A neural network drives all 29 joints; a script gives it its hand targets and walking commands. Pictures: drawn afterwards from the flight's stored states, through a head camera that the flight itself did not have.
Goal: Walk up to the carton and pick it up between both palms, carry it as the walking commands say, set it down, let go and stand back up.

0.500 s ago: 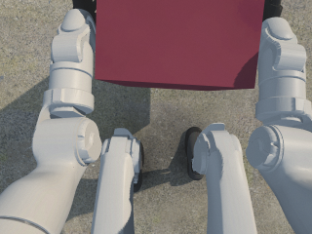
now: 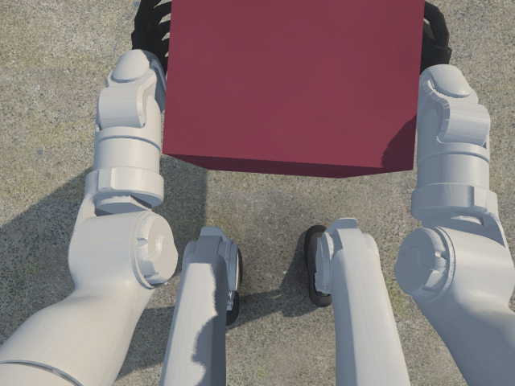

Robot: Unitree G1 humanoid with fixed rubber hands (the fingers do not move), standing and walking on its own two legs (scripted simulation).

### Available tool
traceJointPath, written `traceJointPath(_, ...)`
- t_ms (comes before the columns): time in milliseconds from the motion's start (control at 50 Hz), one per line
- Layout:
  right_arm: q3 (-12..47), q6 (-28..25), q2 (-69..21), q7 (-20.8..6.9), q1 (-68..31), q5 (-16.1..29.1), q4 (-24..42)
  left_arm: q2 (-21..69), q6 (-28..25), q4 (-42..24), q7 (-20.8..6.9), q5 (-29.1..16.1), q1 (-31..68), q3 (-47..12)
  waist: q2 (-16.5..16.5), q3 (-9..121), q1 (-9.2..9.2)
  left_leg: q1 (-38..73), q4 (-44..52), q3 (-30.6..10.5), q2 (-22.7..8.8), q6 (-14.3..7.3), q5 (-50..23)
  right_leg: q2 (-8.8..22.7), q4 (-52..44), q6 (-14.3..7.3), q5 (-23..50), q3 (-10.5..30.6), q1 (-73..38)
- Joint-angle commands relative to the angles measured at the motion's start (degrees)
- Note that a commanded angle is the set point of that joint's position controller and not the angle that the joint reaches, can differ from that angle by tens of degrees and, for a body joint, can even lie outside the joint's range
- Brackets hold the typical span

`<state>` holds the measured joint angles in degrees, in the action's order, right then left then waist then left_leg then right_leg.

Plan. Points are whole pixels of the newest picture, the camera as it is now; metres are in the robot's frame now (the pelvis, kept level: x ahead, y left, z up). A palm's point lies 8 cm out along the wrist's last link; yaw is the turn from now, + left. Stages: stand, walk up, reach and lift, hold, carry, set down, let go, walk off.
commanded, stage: reach and lift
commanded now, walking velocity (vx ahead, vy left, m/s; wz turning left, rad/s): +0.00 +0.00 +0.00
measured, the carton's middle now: (284, 81) +0.52 -0.03 -0.15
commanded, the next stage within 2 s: none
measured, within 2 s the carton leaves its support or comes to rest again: neither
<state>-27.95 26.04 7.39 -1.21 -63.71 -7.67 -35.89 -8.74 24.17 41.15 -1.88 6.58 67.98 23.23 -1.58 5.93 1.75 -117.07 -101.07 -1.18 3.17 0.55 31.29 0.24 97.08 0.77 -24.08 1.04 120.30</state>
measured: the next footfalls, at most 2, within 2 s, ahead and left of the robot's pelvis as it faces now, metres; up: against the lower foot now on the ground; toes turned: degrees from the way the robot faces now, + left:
none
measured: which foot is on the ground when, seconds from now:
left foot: down 0.00-1.00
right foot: down 0.00-1.00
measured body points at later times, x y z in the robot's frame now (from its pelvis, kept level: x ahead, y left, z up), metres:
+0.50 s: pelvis +0.01 +0.00 +0.06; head +0.27 -0.01 +0.43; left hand +0.52 +0.15 +0.00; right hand +0.49 -0.20 -0.01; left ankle +0.08 +0.12 -0.46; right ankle +0.12 -0.13 -0.46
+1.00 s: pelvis +0.03 +0.00 +0.13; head +0.26 -0.01 +0.52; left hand +0.50 +0.15 +0.07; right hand +0.47 -0.20 +0.06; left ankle +0.08 +0.12 -0.46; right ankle +0.12 -0.13 -0.46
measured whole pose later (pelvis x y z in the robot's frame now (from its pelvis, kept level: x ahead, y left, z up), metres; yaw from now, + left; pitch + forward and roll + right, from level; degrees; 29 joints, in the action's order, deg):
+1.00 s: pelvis +0.03 +0.00 +0.13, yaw -1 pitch +39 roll +0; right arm -27.1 24.6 1.6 -4.0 -45.4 -10.8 -30.7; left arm -2.0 22.6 35.3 -5.0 10.4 49.0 24.2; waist -1.8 10.1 1.4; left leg -87.7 -74.7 -1.9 2.6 -0.2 26.2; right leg 0.0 70.9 1.1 -19.8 1.1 90.3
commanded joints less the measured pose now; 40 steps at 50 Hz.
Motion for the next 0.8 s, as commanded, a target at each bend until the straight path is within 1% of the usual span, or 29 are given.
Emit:
traceJointPath(0,29.41,-1.69,-53.64,-13.39,-41.65,9.34,5.29,58.51,-0.55,-3.84,-14.33,-8.65,35.85,-26.53,0.13,70.64,1.58,28.68,12.32,4.24,6.23,-0.70,-17.20,-7.62,-5.86,-0.76,19.55,-5.30,-49.87)
traceJointPath(160,28.74,-1.70,-54.93,-13.74,-37.65,8.05,4.24,58.98,-0.83,-2.83,-14.96,-6.88,32.10,-25.14,0.57,66.71,1.06,29.90,16.27,3.94,6.25,-0.98,-16.44,-7.71,-9.91,-0.48,18.73,-4.74,-52.43)
traceJointPath(300,28.12,-1.95,-55.66,-14.07,-35.27,6.86,3.98,59.91,-1.06,-2.16,-15.52,-5.74,29.63,-24.38,0.63,64.18,1.21,32.47,19.81,3.43,6.25,-1.06,-15.35,-7.73,-13.51,-0.34,17.15,-4.62,-54.39)
traceJointPath(420,28.48,-2.15,-56.22,-14.51,-33.27,6.48,4.72,61.00,-1.13,-2.79,-15.79,-5.45,27.67,-25.05,0.22,63.67,1.40,36.29,22.71,2.89,6.20,-0.93,-15.70,-7.78,-16.37,-0.35,16.80,-4.67,-56.26)
traceJointPath(600,29.94,-2.55,-57.08,-15.35,-29.20,6.46,6.21,62.57,-1.35,-4.35,-15.95,-5.22,23.66,-26.73,-0.42,62.83,1.42,42.77,26.93,1.96,5.96,-0.76,-18.07,-7.84,-20.66,-0.45,17.91,-4.47,-59.27)
traceJointPath(780,31.51,-3.05,-58.29,-15.94,-24.16,6.24,7.30,63.36,-1.86,-5.64,-16.25,-4.68,18.73,-27.74,-0.14,60.30,1.07,47.35,31.38,1.22,5.57,-0.85,-20.12,-7.74,-25.27,-0.38,19.56,-3.64,-63.63)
